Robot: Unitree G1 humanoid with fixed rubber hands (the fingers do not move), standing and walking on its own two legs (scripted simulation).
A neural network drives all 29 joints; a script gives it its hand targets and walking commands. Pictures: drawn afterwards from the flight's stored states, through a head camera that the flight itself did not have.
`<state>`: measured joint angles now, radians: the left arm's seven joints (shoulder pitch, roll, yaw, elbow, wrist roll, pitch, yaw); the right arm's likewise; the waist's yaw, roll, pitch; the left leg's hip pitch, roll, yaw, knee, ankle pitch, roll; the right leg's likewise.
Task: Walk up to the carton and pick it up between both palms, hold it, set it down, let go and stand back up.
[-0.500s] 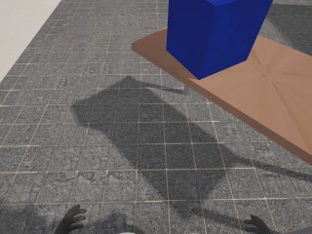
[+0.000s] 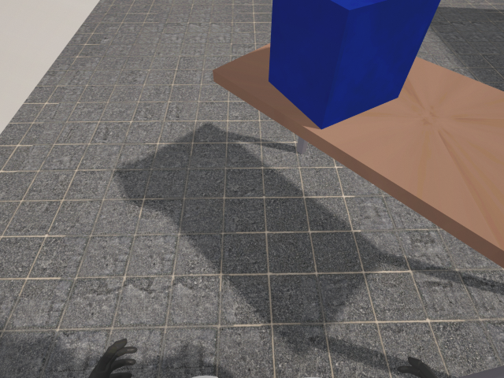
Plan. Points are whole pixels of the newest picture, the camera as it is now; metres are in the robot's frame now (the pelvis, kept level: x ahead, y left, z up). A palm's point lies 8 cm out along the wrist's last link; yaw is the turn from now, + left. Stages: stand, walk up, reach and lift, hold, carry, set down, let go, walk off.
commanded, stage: stand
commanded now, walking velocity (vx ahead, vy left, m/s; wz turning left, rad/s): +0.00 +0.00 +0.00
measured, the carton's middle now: (342, 40) +0.89 -0.22 +0.08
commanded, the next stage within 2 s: walk up in 0.32 s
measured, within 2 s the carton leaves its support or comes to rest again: neither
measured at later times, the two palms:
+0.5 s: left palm out of the picture +0.10 +0.26 -0.11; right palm out of the picture +0.08 -0.28 -0.11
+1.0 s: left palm out of the picture +0.09 +0.27 -0.09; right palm out of the picture +0.10 -0.36 -0.12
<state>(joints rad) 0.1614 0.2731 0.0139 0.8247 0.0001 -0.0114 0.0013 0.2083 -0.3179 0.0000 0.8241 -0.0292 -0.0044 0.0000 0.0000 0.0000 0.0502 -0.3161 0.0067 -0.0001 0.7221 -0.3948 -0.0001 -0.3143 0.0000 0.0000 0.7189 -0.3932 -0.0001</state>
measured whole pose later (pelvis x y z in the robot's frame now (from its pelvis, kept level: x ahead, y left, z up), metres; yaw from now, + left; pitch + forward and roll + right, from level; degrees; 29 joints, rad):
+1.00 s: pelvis +0.04 -0.04 -0.01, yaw -7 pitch -4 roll +1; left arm 0.41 0.34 0.06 0.89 0.00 -0.10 0.02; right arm 0.17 -0.42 -0.02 0.89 -0.05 -0.01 0.06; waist -0.01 0.06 0.07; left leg -0.42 0.02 -0.03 1.10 -0.44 0.01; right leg -0.27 0.04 0.00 0.78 -0.44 -0.04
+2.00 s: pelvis +0.22 +0.06 -0.01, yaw -23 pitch -6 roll +0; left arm 0.25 0.35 0.05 0.89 0.00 -0.10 0.06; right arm 0.24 -0.42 -0.03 0.87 -0.04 0.03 0.06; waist -0.06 0.09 0.14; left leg -0.42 0.01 0.00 1.14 -0.47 0.09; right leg -0.36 0.03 0.02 0.79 -0.33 -0.02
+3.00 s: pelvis +0.41 +0.23 -0.04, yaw -34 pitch -5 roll -5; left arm 0.28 0.37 0.05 0.89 0.00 -0.09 0.09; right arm 0.19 -0.47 -0.09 0.87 -0.05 0.04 0.06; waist -0.05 0.10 0.17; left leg -0.45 0.10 -0.04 1.05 -0.54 0.08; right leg -0.42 0.02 0.06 0.90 -0.41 -0.01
